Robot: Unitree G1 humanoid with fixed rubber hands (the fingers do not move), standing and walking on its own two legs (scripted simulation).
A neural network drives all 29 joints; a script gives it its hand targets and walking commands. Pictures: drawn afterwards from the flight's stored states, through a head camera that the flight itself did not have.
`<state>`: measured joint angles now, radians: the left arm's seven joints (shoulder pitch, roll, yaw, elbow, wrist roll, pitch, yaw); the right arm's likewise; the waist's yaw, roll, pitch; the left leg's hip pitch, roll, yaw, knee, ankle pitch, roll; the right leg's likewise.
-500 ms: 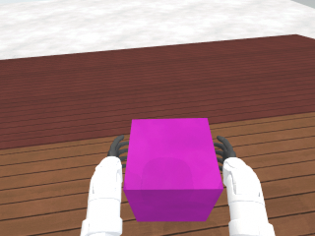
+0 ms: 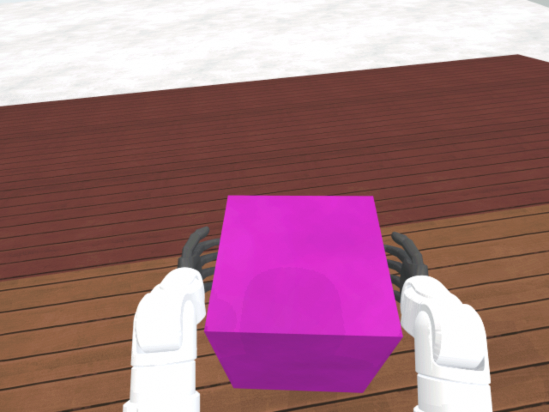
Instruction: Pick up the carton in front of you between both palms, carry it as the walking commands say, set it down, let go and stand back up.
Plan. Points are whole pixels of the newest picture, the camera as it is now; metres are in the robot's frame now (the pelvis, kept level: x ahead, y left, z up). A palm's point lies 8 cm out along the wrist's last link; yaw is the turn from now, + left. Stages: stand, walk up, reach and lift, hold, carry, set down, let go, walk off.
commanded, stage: carry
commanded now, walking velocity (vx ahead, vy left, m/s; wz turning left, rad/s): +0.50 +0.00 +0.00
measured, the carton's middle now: (298, 298) +0.29 +0.00 +0.02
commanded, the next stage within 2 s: none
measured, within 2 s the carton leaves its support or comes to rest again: neither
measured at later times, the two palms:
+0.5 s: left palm (194, 163) +0.56 +0.20 +0.09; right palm (345, 164) +0.54 -0.10 +0.09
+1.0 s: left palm (222, 95) +0.88 +0.18 +0.08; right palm (331, 91) +0.90 -0.11 +0.07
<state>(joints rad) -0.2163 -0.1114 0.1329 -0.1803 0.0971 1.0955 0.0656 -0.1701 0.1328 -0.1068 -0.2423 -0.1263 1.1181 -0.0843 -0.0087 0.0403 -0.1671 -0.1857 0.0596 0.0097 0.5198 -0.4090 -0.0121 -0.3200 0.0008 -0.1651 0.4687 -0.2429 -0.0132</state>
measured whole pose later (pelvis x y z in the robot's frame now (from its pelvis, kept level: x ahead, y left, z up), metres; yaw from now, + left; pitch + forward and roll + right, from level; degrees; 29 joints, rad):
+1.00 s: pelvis +0.63 +0.01 +0.01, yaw +4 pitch +5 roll +1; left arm -0.12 -0.13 0.10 -0.31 0.10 1.16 0.09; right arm -0.12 0.13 -0.09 -0.33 -0.11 1.18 -0.08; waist 0.03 0.00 -0.05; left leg -0.52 0.09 0.07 1.11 -0.27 0.02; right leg -0.28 -0.03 -0.26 0.37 -0.18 -0.08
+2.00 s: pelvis +1.31 +0.06 -0.03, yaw +2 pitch +6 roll +2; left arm -0.63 -0.03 0.23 0.04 0.05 1.17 0.12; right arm -0.63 0.04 -0.21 0.01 -0.07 1.20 -0.13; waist 0.04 -0.01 0.03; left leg -0.58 0.01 0.02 1.06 -0.36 0.05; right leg -0.33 0.04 -0.11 0.54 -0.18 -0.15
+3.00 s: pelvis +1.99 +0.09 -0.14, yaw +3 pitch +6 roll +2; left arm -0.62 -0.01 0.21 0.10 0.03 1.15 0.13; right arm -0.62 0.05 -0.21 0.05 -0.08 1.19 -0.13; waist 0.07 -0.02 -0.02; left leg -0.70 0.04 -0.01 0.96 -0.21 0.02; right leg -0.29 0.08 -0.10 0.54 -0.21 -0.17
